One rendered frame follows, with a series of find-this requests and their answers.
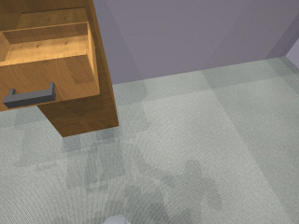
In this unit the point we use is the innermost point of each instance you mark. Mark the drawer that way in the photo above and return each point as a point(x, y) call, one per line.
point(32, 58)

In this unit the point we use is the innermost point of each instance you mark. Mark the cabinet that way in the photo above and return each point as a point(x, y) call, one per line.
point(74, 116)

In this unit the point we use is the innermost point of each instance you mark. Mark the handle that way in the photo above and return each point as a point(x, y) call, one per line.
point(13, 100)

